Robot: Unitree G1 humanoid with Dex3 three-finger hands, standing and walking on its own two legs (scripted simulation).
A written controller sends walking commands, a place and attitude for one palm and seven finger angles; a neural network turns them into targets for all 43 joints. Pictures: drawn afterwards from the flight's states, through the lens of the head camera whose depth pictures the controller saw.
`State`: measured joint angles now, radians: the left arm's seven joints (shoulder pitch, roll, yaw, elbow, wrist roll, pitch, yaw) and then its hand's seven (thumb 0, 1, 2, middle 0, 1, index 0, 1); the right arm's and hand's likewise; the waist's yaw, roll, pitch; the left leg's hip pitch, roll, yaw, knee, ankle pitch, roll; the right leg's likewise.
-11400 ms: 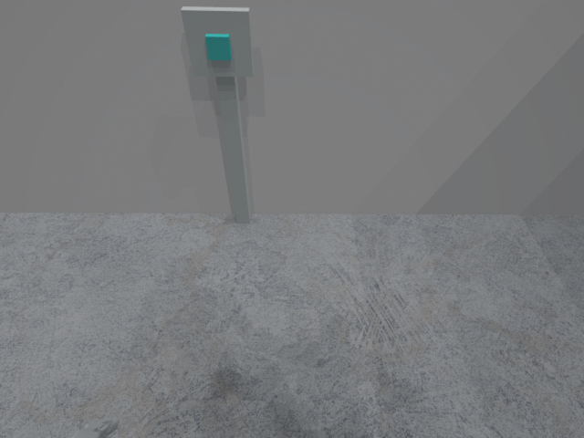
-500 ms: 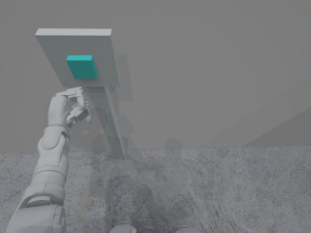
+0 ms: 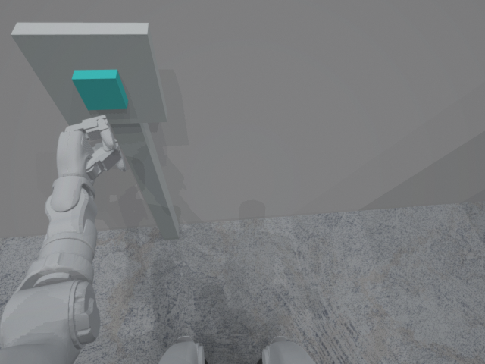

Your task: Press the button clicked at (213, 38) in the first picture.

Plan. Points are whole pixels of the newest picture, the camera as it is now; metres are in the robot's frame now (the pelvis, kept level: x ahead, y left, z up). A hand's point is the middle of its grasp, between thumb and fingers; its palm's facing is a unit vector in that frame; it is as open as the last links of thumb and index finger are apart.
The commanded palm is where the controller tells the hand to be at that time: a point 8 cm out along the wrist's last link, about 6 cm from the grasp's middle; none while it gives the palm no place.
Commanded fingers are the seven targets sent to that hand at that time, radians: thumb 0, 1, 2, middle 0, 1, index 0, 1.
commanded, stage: aim a knuckle at the button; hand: left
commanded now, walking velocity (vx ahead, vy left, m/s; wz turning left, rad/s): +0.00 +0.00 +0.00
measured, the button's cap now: (102, 89) +0.55 +0.22 +0.10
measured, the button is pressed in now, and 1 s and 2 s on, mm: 0 0 12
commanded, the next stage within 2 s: press the button with the knuckle in 0.40 s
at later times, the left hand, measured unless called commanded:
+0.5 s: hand (116, 148) +0.45 +0.19 +0.06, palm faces +0.09 -1.00 -0.02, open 3.1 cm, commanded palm +0.43 +0.24 +0.07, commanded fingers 0.00 0.90 0.90 -1.30 -1.50 -1.30 -1.50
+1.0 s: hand (123, 129) +0.49 +0.19 +0.07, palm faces +0.10 -1.00 -0.01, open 3.1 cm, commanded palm +0.47 +0.24 +0.07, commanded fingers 0.00 0.90 0.90 -1.30 -1.50 -1.30 -1.50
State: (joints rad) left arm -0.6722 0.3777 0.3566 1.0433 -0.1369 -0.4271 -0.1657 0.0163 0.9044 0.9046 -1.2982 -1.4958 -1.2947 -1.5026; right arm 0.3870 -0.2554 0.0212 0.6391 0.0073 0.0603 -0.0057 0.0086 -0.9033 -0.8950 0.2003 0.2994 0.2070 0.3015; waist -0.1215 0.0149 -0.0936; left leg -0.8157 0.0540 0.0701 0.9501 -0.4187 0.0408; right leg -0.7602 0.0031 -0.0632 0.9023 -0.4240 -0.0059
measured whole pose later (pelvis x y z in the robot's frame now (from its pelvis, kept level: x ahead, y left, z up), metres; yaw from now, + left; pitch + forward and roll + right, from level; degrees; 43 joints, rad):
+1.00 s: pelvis +0.01 -0.01 +0.00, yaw +0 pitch +18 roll -2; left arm -0.79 0.43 0.38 1.11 -0.11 -0.42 -0.16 0.02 0.90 0.90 -1.30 -1.50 -1.29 -1.50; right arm 0.38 -0.26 0.02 0.64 0.00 0.08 0.00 0.01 -0.90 -0.90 0.20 0.30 0.21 0.30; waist -0.15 0.02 -0.10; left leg -0.86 0.06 0.06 0.97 -0.44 0.03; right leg -0.80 0.01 -0.07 0.92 -0.44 -0.02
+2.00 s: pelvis -0.03 +0.00 -0.02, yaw +2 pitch +22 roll -4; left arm -1.07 0.54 0.32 1.31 -0.05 -0.40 -0.08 0.00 0.79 0.98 -1.30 -1.50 -1.34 -1.50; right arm 0.42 -0.28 0.06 0.68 -0.04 -0.02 -0.01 0.00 -0.90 -0.89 0.20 0.30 0.21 0.30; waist -0.22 0.03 -0.09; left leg -1.06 0.04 0.00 1.06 -0.39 0.04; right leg -0.96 0.00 -0.12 0.99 -0.41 -0.01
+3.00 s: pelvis +0.01 -0.01 +0.00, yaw +2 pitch +13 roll -2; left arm -0.44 0.26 0.20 0.72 -0.17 -0.36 -0.11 0.02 0.90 0.90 -1.30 -1.50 -1.30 -1.50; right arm 0.25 -0.25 0.02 0.60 0.03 0.03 -0.01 0.01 -0.90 -0.90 0.20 0.30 0.21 0.30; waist -0.06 0.03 -0.10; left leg -0.74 0.03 0.03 0.93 -0.42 0.03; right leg -0.67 -0.01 -0.09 0.89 -0.45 -0.02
